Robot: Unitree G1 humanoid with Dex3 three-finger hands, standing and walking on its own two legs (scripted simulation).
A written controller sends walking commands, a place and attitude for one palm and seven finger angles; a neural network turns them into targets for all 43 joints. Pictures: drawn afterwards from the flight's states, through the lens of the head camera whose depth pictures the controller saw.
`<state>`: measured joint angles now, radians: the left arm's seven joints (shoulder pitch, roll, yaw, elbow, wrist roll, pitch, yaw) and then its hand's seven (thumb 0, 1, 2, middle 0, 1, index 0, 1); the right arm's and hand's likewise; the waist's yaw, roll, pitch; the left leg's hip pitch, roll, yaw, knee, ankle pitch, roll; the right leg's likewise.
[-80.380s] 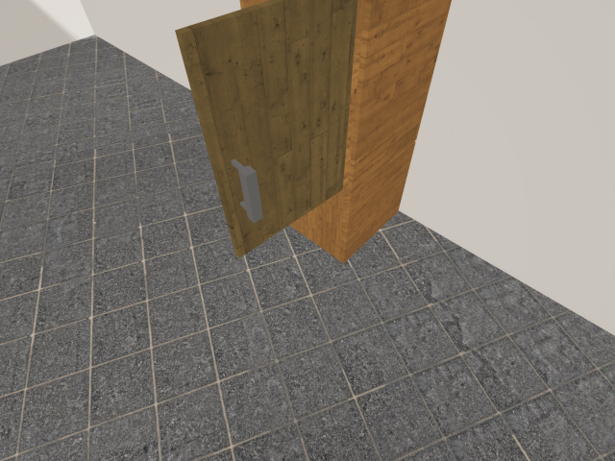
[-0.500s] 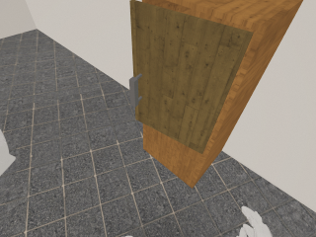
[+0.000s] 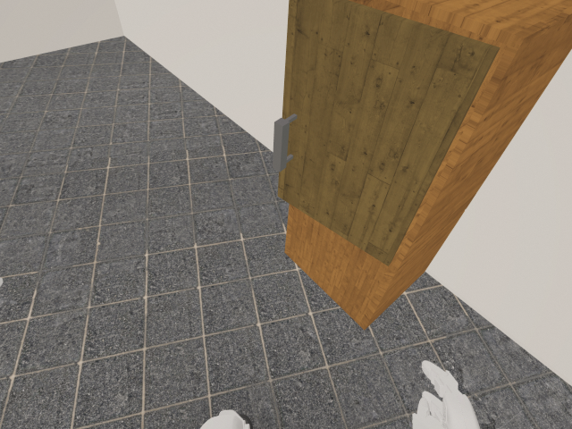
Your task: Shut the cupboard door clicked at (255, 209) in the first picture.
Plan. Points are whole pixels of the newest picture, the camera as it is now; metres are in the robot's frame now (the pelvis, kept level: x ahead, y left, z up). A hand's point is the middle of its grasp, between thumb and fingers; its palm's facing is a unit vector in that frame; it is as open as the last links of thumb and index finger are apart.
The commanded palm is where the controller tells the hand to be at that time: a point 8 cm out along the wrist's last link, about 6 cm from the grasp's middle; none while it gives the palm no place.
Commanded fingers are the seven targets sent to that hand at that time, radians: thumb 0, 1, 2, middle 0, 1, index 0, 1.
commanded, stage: step back with the hand held close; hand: left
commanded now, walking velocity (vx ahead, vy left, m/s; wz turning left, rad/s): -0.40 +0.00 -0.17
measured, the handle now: (286, 142) +0.80 +0.05 -0.07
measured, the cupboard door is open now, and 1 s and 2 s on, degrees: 9 9 9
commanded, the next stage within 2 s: stop stepping back and stand still in 0.16 s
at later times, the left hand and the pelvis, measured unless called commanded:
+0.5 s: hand out of the picture +0.10 +0.24 +0.19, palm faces +0.26 -0.83 -0.50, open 7.4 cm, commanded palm +0.06 +0.28 +0.20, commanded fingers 0.00 0.90 0.90 -0.20 -0.30 -0.20 -0.30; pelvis -0.12 +0.01 +0.02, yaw -9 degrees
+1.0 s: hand out of the picture +0.10 +0.25 +0.19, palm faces +0.33 -0.82 -0.46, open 7.4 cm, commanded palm +0.05 +0.29 +0.20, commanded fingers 0.00 0.90 0.90 -0.20 -0.30 -0.20 -0.30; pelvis -0.13 +0.01 +0.02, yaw -8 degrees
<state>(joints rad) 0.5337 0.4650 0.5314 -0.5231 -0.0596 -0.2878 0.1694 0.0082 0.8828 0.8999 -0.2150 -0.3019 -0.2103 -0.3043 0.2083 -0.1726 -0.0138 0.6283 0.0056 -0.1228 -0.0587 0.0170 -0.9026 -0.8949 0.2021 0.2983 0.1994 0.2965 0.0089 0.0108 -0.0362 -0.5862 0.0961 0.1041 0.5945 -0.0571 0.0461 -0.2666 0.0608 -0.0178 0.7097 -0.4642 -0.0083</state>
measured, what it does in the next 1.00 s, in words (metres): walks backwards: right foot, then left foot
